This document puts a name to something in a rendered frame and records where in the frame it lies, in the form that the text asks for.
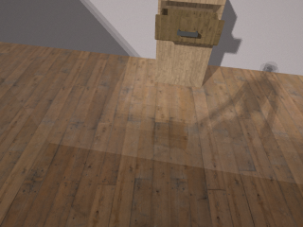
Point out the handle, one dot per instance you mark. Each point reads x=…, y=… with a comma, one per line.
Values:
x=187, y=33

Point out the cabinet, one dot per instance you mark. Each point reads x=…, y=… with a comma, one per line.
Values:
x=184, y=63

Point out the drawer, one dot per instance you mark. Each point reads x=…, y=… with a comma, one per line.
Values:
x=206, y=23

